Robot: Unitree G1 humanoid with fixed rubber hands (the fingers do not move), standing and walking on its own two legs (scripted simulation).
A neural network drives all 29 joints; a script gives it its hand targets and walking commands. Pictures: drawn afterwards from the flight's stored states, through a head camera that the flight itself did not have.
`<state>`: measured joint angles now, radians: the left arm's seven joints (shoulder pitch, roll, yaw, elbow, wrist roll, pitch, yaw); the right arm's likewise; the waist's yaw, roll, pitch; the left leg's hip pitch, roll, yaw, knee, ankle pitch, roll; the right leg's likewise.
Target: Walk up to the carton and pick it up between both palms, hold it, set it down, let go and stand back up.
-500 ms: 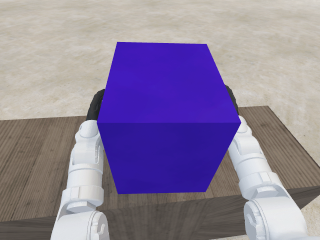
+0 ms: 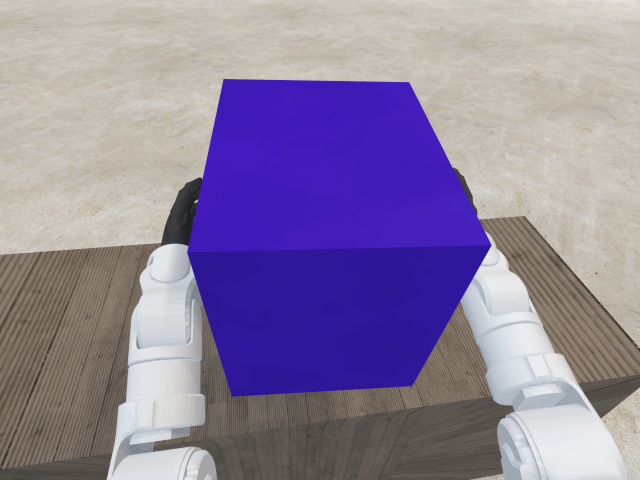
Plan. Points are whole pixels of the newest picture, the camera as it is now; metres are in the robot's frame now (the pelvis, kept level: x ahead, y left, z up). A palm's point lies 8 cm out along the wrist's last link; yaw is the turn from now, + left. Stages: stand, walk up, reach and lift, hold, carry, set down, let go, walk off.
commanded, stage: reach and lift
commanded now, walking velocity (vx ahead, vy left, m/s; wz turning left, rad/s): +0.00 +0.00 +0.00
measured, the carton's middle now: (321, 238) +0.39 +0.00 +0.13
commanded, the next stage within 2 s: hold in 0.24 s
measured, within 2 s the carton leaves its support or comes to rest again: neither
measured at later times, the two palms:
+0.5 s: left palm (169, 237) +0.34 +0.18 +0.18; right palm (461, 219) +0.35 -0.16 +0.19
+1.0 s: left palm (175, 226) +0.35 +0.17 +0.19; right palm (467, 200) +0.36 -0.17 +0.21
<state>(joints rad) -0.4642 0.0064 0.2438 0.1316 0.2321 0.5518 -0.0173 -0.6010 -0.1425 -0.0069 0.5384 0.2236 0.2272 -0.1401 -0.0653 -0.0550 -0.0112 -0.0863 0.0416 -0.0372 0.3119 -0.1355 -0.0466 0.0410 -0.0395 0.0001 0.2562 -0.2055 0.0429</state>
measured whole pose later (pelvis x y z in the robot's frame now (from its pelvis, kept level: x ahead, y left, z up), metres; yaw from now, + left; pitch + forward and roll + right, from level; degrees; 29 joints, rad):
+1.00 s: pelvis +0.00 +0.00 +0.00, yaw +0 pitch -6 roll +0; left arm -0.53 0.02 0.27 0.10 0.26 0.67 -0.05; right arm -0.69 -0.16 0.00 0.55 0.25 0.32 -0.15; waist -0.07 -0.07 -0.05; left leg -0.07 0.05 -0.04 0.29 -0.12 -0.05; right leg 0.05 -0.03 0.00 0.25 -0.20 0.04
